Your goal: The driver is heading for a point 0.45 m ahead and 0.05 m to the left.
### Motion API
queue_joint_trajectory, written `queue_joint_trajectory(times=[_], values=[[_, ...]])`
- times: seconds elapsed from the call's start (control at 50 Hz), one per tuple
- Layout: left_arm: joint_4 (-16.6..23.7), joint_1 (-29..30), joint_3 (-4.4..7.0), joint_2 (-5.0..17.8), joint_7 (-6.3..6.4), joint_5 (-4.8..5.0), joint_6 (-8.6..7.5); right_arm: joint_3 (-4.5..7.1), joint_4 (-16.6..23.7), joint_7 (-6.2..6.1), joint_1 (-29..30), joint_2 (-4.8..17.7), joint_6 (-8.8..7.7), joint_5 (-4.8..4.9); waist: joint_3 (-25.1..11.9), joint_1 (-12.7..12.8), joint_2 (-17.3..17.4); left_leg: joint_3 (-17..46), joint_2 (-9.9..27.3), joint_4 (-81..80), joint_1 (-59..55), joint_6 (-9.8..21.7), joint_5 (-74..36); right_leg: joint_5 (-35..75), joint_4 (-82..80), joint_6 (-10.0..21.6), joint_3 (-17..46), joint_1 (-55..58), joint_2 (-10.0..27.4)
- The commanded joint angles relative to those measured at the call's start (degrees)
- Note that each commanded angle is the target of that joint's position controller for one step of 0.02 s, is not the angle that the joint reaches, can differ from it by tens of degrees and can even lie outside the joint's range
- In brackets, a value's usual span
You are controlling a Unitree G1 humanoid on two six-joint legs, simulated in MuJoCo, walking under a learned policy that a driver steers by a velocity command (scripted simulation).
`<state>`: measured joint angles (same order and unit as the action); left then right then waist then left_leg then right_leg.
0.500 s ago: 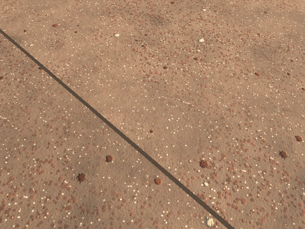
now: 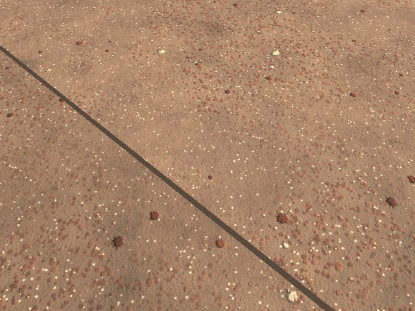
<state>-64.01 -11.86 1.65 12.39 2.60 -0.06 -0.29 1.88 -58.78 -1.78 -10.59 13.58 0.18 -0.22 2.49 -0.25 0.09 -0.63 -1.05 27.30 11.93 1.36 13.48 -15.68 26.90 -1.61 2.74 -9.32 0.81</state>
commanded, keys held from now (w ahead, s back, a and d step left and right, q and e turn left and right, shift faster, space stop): w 0.62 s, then no key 0.38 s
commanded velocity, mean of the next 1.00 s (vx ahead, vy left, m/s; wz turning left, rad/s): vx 0.30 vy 0.00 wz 0.00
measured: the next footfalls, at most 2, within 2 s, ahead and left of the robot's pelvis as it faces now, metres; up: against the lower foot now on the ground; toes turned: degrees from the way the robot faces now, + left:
left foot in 0.62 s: +0.40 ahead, +0.11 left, +0.00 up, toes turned +2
right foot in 1.06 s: +0.48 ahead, -0.11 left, +0.00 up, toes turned -1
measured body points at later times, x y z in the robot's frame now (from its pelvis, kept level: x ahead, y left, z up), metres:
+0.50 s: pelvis +0.13 -0.02 +0.00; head +0.16 -0.03 +0.45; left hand +0.03 +0.22 -0.13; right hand +0.33 -0.26 -0.11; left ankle +0.29 +0.12 -0.69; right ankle +0.00 -0.13 -0.74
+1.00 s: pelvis +0.35 +0.03 +0.00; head +0.37 +0.03 +0.45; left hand +0.49 +0.28 -0.12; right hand +0.40 -0.23 -0.14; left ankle +0.36 +0.11 -0.74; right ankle +0.45 -0.12 -0.72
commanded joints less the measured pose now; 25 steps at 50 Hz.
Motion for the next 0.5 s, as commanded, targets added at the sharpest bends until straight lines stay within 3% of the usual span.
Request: queue_joint_trajectory(times=[0.02, 0.06, 0.1, 0.14, 0.18, 0.2, 0.22, 0.24, 0.26, 0.28, 0.3, 0.32, 0.36, 0.4, 0.44, 0.5], values=[[1.38, -2.12, 1.23, 7.03, 0.43, 0.52, -0.24, 1.53, 1.49, -0.56, -0.99, 7.29, -0.37, 0.68, 1.23, 0.05, 0.92, 3.21, 1.77, -5.71, 1.56, 2.37, 22.61, -16.74, -2.63, 3.23, -1.46, -7.13, -1.35], [2.63, -1.43, 1.15, 6.4, 0.31, 0.73, -1.17, 1.78, 1.7, -0.49, -2.24, 7.97, -1.25, 1.15, 4.59, -0.35, 2.35, 8.29, 5.08, -7.71, 3.92, 4.77, 30.93, -21.47, -0.43, 4.71, -0.69, -11.96, -0.72], [3.45, -0.78, 0.82, 4.39, -0.36, 0.92, -2.74, 2.44, 0.88, -0.13, -5.89, 9.31, -2.59, 1.6, 4.09, -1.24, 5.29, 16.6, 10.73, -11.18, 0.76, 7.98, 32.39, -15.15, 5.26, 4.56, -2.37, -14.99, -0.83], [3.8, -1.21, 0.65, 3.15, -1.27, 1.23, -3.69, 3.08, 0.83, 0.12, -6.69, 10.82, -3.2, 1.77, 2.82, -0.43, 8.8, 25.03, 16.65, -16.27, 2.55, 11.37, 33.81, -9.04, 11.76, 4.87, -4.32, -12.12, -0.74], [2.59, -5.2, 0.67, 2.67, -1.76, 1.49, -4.13, 2.79, 3.15, 0.44, -0.81, 9.94, -3.31, 2.02, 3.92, 3.42, 8.05, 20.83, 14.66, -15.85, 10.79, 9.68, 30.48, -9.45, 5.77, 7.02, -4.68, -2.57, -0.52], [0.93, -9.33, 0.82, 2.78, -1.72, 1.42, -4.23, 2.47, 4.77, 0.67, 3.11, 8.95, -3.23, 2.29, 4.78, 5.82, 6.45, 14.94, 10.74, -11.92, 16.26, 7.31, 26.51, -8.2, -1.19, 7.88, -4.21, 4.95, -0.9], [-0.94, -15.11, 1.76, 6.03, -1.46, 1.07, -4.35, 1.74, 6.38, 0.87, 5.88, 6.17, -3.54, 2.22, 4.05, 7.57, -0.52, 7.43, 5.42, -0.35, 22.7, 3.87, 19.4, -10.79, -6.83, 9.48, 5.08, 11.64, 4.4], [-2.45, -21.74, 3.24, 11.83, -1.71, 1.32, -4.79, 0.97, 8.55, 1.01, 7.81, 2.89, -4.58, 2.15, 2.82, 8.73, -14.22, -2.57, -0.91, 18.25, 31.03, 0.43, 12.99, -20.92, -16.76, 14.37, 24.53, 17.36, 15.23], [-1.8, -21.23, 3.08, 12.51, -2.19, 0.37, -5.61, 1.47, 9.61, 0.98, 8.82, 5.21, -5.55, 2.49, 5.21, 8.11, -14.17, 1.21, 0.31, 28.87, 37.88, 0.8, 18.29, -17.69, -18.9, 18.06, 34.88, 16.86, 21.27], [-0.63, -18.46, 2.24, 9.23, -2.27, 0.22, -6.38, 1.68, 8.71, 1.43, 6.23, 5.92, -6.16, 2.94, 5.93, 5.5, -8.31, 4.17, 3.1, 35.03, 41.21, 1.67, 14.57, -13.31, -17.47, 17.56, 31.69, 18.26, 20.56], [0.34, -16.76, 1.79, 7.53, -2.54, 0.58, -6.78, 1.68, 7.47, 1.93, 3.78, 5.73, -6.59, 2.85, 4.76, 4.12, -6.46, 4.1, 4.46, 36.92, 42.34, 2.4, 10.15, -8.78, -16.88, 15.69, 26.43, 19.69, 18.38], [1.06, -15.41, 1.63, 7.47, -2.82, 0.79, -6.71, 1.86, 7.38, 2.21, 4.0, 5.88, -6.95, 2.44, 4.38, 3.46, -5.08, 3.59, 5.79, 36.53, 43.01, 2.6, 6.48, -4.31, -17.29, 14.17, 22.47, 19.97, 17.34], [1.86, -14.9, 0.7, 5.03, -2.7, 0.39, -5.92, 2.07, 8.23, 2.87, 6.67, 5.61, -7.06, 1.74, 3.94, 3.29, -4.9, 2.05, 7.41, 32.04, 39.79, 1.59, 1.15, 7.38, -18.68, 12.3, 14.39, 17.56, 14.41], [2.55, -15.09, 0.54, 5.3, -2.02, 0.07, -5.11, 1.36, 9.46, 3.39, 9.83, 3.29, -6.68, 1.5, 4.07, 3.75, -5.42, -0.42, 6.6, 24.73, 35.42, -0.14, -3.55, 13.77, -19.52, 11.79, 8.26, 13.68, 11.63], [3.34, -15.27, 0.8, 7.21, -1.38, -0.07, -4.81, 0.32, 11.56, 3.73, 15.11, 1.27, -6.41, 1.52, 5.23, 4.81, -5.37, -2.67, 4.66, 15.09, 28.21, -1.06, -9.09, 14.76, -20.99, 11.32, 4.17, 7.26, 9.53], [2.98, -17.58, 1.55, 9.57, -1.12, 0.69, -5.05, 0.1, 13.55, 4.12, 18.73, 2.53, -5.97, 2.08, 6.32, 4.89, -6.83, -3.21, 3.12, 7.38, 21.04, -0.41, -12.75, 14.73, -22.85, 11.44, 3.16, 5.15, 11.12]])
